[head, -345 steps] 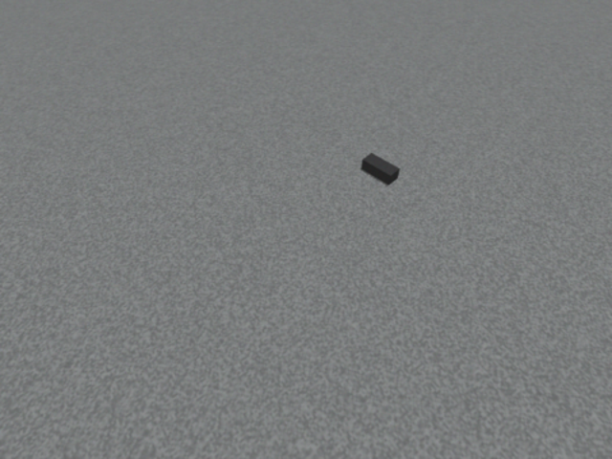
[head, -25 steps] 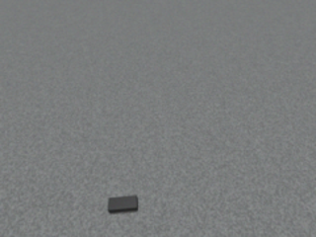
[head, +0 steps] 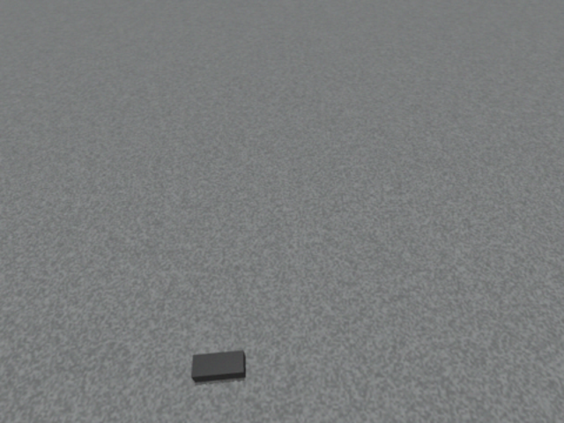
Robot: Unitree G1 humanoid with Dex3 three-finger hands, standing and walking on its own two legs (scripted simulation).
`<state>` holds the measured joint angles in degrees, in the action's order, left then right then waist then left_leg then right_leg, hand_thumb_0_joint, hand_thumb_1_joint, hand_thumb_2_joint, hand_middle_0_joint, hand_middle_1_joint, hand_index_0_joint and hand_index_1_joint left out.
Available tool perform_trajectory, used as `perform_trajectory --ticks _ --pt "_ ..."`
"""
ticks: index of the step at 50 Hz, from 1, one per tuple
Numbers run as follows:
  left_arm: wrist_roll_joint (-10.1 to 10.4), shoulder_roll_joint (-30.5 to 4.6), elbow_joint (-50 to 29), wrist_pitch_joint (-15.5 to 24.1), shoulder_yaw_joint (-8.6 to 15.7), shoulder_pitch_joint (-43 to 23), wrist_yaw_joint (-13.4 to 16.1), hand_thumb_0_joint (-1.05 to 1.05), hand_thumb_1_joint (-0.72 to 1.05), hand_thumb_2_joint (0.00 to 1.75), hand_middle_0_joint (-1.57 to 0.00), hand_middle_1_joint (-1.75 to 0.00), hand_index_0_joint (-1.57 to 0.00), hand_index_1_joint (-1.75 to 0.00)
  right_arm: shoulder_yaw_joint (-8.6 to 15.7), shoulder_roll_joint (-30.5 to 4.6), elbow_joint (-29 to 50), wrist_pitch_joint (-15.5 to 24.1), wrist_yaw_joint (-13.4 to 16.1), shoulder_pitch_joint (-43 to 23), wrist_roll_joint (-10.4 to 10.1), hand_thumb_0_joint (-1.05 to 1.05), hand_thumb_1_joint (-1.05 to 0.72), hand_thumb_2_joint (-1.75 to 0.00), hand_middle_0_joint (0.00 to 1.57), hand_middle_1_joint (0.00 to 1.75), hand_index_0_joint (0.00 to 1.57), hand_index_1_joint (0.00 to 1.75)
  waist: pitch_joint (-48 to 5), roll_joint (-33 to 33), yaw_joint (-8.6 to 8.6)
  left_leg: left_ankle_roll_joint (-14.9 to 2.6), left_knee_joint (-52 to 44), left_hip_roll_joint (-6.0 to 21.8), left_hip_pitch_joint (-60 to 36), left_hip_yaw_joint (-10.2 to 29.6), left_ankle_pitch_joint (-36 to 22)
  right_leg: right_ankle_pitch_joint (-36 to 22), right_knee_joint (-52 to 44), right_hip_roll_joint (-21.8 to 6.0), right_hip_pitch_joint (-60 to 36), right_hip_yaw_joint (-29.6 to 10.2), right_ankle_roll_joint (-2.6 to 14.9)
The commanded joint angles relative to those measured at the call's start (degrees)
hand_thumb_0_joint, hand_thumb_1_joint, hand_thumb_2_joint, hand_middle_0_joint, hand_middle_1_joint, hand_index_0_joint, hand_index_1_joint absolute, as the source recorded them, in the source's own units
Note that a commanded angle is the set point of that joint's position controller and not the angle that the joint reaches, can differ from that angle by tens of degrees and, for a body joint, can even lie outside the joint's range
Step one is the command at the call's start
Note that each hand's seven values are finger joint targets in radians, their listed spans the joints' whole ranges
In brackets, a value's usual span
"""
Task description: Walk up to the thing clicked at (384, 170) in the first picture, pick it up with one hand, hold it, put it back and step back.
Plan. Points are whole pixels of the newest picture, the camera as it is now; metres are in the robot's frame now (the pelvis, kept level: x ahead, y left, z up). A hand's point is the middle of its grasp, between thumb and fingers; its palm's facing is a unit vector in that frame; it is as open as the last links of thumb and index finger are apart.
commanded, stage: stand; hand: left
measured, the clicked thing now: (219, 366) +0.44 +0.25 -0.75
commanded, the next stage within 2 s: rise first in 1.76 s
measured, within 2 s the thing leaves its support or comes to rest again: neither
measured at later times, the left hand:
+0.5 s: hand out of the picture +0.08 +0.25 -0.15, palm faces -0.02 -0.94 -0.35, open 7.4 cm
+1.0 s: hand out of the picture +0.08 +0.26 -0.15, palm faces -0.03 -0.94 -0.35, open 7.4 cm
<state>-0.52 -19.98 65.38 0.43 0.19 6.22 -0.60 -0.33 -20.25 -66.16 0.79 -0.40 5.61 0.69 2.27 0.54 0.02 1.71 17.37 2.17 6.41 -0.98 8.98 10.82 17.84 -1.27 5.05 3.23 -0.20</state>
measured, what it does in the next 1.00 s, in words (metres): stands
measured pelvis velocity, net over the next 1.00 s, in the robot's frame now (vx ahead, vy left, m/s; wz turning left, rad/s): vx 0.01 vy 0.00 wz -0.01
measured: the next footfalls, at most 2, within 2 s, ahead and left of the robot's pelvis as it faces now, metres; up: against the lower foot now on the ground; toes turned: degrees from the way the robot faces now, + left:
none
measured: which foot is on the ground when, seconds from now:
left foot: down 0.00-1.00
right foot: down 0.00-1.00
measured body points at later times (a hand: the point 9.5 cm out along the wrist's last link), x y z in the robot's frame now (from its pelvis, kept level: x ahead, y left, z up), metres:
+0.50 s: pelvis +0.00 +0.00 +0.00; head +0.01 -0.01 +0.45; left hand +0.08 +0.30 -0.13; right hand +0.08 -0.30 -0.14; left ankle +0.01 +0.14 -0.75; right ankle -0.01 -0.12 -0.75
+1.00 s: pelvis +0.01 +0.00 +0.00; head +0.02 +0.00 +0.45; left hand +0.09 +0.30 -0.13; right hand +0.08 -0.30 -0.14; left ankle +0.01 +0.14 -0.75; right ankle -0.01 -0.12 -0.75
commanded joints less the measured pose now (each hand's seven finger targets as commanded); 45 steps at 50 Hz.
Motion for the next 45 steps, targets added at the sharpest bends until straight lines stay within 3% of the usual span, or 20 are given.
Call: perform_trajectory --ticks 1,45 --pt "0.11 -12.35 -3.17 1.28 2.24 -2.14 1.01 0.0 0.9 0.9 -0.2 -0.3 -0.2 -0.3 2.0 -11.89 3.64 0.92 0.77 -2.56 -0.16 0.0 -0.9 -0.9 0.2 0.3 0.2 0.3 -3.6 -0.51 -0.04 -1.92 -2.21 6.01 -1.17 4.81 -7.89 -7.01 -3.11 -6.85 0.81 -5.82 1.25" --pt "0.04 -12.43 -3.66 1.27 2.3 -1.64 1.07 0.0 0.9 0.9 -0.2 -0.3 -0.2 -0.3 2.12 -12.07 4.47 0.96 0.97 -2.03 -0.11 0.0 -0.9 -0.9 0.2 0.3 0.2 0.3 -4.15 -0.37 -0.3 -2.32 -1.9 6.53 -2.45 4.37 -10.31 -9.83 -2.64 -6.96 -0.19 -5.98 1.34"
